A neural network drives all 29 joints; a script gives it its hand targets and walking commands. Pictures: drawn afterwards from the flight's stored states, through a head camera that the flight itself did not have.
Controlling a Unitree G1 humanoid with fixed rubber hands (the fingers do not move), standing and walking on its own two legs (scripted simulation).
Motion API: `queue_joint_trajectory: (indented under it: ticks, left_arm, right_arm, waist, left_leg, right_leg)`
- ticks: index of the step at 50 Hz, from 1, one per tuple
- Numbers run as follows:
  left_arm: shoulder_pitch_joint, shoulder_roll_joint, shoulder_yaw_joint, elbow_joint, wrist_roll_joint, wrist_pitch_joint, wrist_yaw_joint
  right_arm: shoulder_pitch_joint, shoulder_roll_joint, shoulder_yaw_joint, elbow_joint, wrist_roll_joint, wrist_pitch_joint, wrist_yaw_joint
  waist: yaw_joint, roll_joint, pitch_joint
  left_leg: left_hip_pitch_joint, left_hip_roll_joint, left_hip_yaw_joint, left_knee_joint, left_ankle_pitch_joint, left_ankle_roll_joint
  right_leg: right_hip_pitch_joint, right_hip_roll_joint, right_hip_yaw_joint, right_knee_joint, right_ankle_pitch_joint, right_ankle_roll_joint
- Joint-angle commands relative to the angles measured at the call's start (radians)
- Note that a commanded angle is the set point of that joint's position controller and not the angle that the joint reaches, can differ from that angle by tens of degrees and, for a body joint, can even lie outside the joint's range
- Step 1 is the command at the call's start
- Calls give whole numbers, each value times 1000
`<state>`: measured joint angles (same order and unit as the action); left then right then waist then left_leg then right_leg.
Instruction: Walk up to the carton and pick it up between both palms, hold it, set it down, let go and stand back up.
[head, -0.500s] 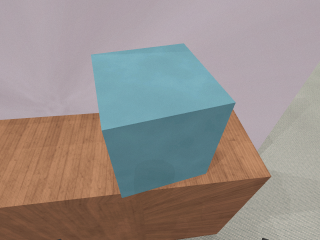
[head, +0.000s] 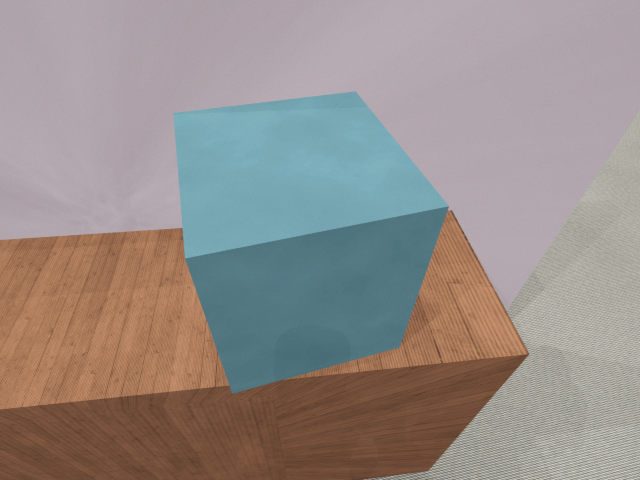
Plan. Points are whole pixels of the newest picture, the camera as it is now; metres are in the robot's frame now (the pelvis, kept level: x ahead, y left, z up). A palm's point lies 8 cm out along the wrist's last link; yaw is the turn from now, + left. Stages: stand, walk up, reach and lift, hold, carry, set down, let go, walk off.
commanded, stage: stand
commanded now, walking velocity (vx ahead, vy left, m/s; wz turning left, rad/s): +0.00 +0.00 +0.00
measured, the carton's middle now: (295, 239) +0.45 +0.06 +0.07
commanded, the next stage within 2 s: none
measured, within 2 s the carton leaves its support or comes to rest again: neither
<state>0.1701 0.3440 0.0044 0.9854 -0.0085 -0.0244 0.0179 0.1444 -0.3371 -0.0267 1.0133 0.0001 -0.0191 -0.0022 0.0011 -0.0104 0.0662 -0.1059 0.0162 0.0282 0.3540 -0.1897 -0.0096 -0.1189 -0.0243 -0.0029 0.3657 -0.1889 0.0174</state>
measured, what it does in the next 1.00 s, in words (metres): stands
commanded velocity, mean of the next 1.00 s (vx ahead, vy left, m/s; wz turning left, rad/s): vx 0.00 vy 0.00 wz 0.00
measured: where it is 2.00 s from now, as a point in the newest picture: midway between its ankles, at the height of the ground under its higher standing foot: outside the picture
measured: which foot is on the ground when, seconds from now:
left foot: down 0.00-1.00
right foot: down 0.00-1.00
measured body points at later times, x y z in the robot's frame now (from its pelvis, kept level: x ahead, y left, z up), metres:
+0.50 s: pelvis +0.00 -0.02 +0.00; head +0.01 -0.02 +0.45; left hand +0.09 +0.28 -0.12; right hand +0.07 -0.32 -0.13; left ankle +0.00 +0.12 -0.75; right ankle +0.01 -0.13 -0.75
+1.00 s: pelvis +0.01 -0.02 +0.00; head +0.02 -0.03 +0.45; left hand +0.08 +0.27 -0.13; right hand +0.08 -0.33 -0.13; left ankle +0.00 +0.12 -0.75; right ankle +0.01 -0.13 -0.75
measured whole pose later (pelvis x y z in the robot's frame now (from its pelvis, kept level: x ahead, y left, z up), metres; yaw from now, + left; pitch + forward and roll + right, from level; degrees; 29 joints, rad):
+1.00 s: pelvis +0.01 -0.02 +0.00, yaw +0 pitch -3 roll +0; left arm 0.19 0.33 0.02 1.02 -0.01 -0.02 0.02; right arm 0.16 -0.34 -0.03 1.07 0.00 -0.02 -0.02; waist 0.00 0.01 0.06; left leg -0.09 0.06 0.02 0.33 -0.19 -0.05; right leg -0.10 0.02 -0.01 0.34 -0.19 -0.02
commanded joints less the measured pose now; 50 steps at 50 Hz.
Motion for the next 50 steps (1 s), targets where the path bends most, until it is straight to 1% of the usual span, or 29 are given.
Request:
queue_joint_trajectory:
  ticks: [1,2,4,5,6,7,9,12,14,18,20,22,24,25,26,27,31,32,36,38,39,41,42,43,45,46,47,49,50]
  left_arm:
    - [-15,197,51,-50,-3,-19,8]
    - [-19,176,42,-53,-6,-17,5]
    - [-51,167,28,-44,0,-19,7]
    - [-43,210,48,-39,1,-25,5]
    - [-28,210,52,-33,-4,-24,4]
    - [-38,229,57,-39,4,-20,7]
    - [-10,175,41,-29,-1,-14,2]
    - [-8,164,39,-33,-5,-16,7]
    - [-21,209,53,-32,2,-18,3]
    - [-45,159,34,-34,3,-22,8]
    - [-57,202,55,-53,-8,-20,10]
    - [-15,173,43,-33,-3,-11,8]
    - [-55,179,46,-41,-3,-14,11]
    - [-39,177,50,-45,-1,-15,7]
    - [-20,182,54,-34,0,-13,7]
    - [-37,183,54,-46,1,-9,7]
    - [-17,164,51,-23,-10,-15,3]
    - [-3,187,61,-19,-2,-15,8]
    - [6,199,65,-20,2,-18,15]
    - [-22,178,61,-43,1,-19,8]
    - [9,165,50,-26,2,-11,9]
    - [-9,190,57,-43,-2,-10,7]
    - [0,185,59,-34,1,-9,-2]
    - [-24,181,51,-36,3,-13,8]
    - [-4,178,55,-29,-7,-13,2]
    - [-4,176,57,-34,0,-14,1]
    - [9,169,53,-22,-3,-14,5]
    - [-18,201,62,-44,-3,-10,5]
    - [-23,197,61,-36,4,-12,15]
  right_arm:
    - [-21,-189,-38,-44,-5,-23,-7]
    - [-30,-206,-45,-51,3,-26,-15]
    - [10,-169,-35,-22,9,-26,-9]
    - [12,-169,-33,-12,3,-22,-14]
    - [-19,-156,-23,-24,1,-17,-14]
    - [-13,-150,-23,-34,-5,-14,-9]
    - [-6,-206,-41,-9,2,-18,-19]
    - [-31,-159,-29,-25,4,-15,-8]
    - [-5,-194,-40,-12,-2,-14,-8]
    - [4,-175,-37,-5,6,-13,-17]
    - [-10,-178,-39,-8,-4,-21,-17]
    - [4,-160,-30,-1,3,-14,-16]
    - [19,-182,-39,13,0,-13,-19]
    - [-21,-197,-40,1,-6,-18,-10]
    - [-25,-166,-31,5,-9,-19,-16]
    - [-31,-177,-38,-12,-13,-20,-20]
    - [23,-186,-32,22,1,-19,-26]
    - [3,-160,-25,16,-3,-13,-24]
    - [-2,-152,-22,15,-2,-14,-18]
    - [-34,-183,-32,-8,-4,-15,-19]
    - [24,-176,-33,14,0,-11,-25]
    - [-18,-175,-36,10,-8,-11,-22]
    - [36,-199,-40,10,1,-17,-30]
    - [51,-162,-31,29,-2,-11,-27]
    - [-21,-195,-36,0,-2,-15,-22]
    - [10,-191,-43,5,0,-15,-20]
    - [4,-212,-39,18,-1,-11,-22]
    - [33,-201,-42,13,-9,-17,-24]
    - [-23,-181,-35,-8,-15,-13,-18]
  waist:
    - [6,-14,-97]
    - [-4,51,-69]
    - [-22,28,-67]
    - [-15,-27,-51]
    - [0,-6,-58]
    - [-17,46,-72]
    - [-4,8,-30]
    - [-4,64,-9]
    - [3,-34,-48]
    - [-19,35,-88]
    - [-20,-27,-82]
    - [-1,8,-57]
    - [-17,-38,-48]
    - [10,-37,4]
    - [4,-35,-71]
    - [-2,9,-55]
    - [-10,1,-47]
    - [11,67,-38]
    - [0,-52,-11]
    - [10,17,-51]
    - [-10,2,-41]
    - [10,13,-50]
    - [-16,10,-59]
    - [-16,-42,-52]
    - [-9,43,-25]
    - [-14,12,-44]
    - [7,38,-35]
    - [-17,-51,-52]
    - [5,16,-24]
  left_leg:
    - [21,116,-86,-94,87,13]
    - [19,118,-79,-71,76,24]
    - [35,122,-89,-73,109,8]
    - [35,128,-96,-77,123,18]
    - [10,121,-84,-76,103,17]
    - [38,115,-71,-70,104,3]
    - [-5,117,-76,-68,45,15]
    - [-14,120,-78,-81,43,11]
    - [10,122,-96,-81,75,7]
    - [53,130,-84,-61,116,9]
    - [45,133,-72,-63,122,16]
    - [24,119,-58,-80,86,3]
    - [29,123,-86,-77,93,5]
    - [-19,131,-70,-66,62,10]
    - [21,120,-71,-78,79,6]
    - [27,124,-60,-70,59,-2]
    - [11,133,-71,-83,138,21]
    - [2,124,-57,-77,143,4]
    - [2,136,-84,-70,89,15]
    - [13,120,-53,-69,122,6]
    - [41,130,-54,-63,123,3]
    - [28,127,-58,-68,62,0]
    - [47,126,-65,-52,92,9]
    - [61,145,-72,-59,113,13]
    - [23,135,-66,-67,104,10]
    - [19,131,-68,-60,108,6]
    - [19,131,-64,-74,116,6]
    - [46,137,-62,-67,135,8]
    - [13,132,-55,-63,104,13]
  right_leg:
    - [19,-109,65,-54,83,-41]
    - [-27,-113,95,-83,124,-42]
    - [-18,-113,82,-74,96,-44]
    - [-29,-103,77,-79,105,-35]
    - [-3,-98,85,-91,88,-32]
    - [-30,-105,81,-70,75,-36]
    - [-28,-112,77,-93,100,-36]
    - [-58,-109,86,-106,26,-44]
    - [-11,-100,75,-84,34,-47]
    - [-7,-118,87,-81,149,-51]
    - [-8,-109,91,-94,158,-47]
    - [-1,-113,88,-85,133,-40]
    - [-10,-103,91,-101,68,-39]
    - [-22,-106,94,-111,74,-44]
    - [9,-107,86,-106,61,-42]
    - [-16,-103,74,-112,58,-41]
    - [2,-114,83,-80,180,-48]
    - [13,-114,88,-71,157,-49]
    - [-14,-107,74,-98,165,-48]
    - [5,-116,90,-77,208,-44]
    - [-30,-118,98,-94,181,-54]
    - [-17,-112,105,-109,121,-52]
    - [-25,-102,104,-109,115,-48]
    - [-30,-106,89,-101,153,-48]
    - [-17,-106,91,-109,181,-49]
    - [-4,-100,85,-93,175,-48]
    - [-5,-105,104,-89,159,-35]
    - [-19,-100,78,-82,185,-44]
    - [-24,-102,86,-94,164,-44]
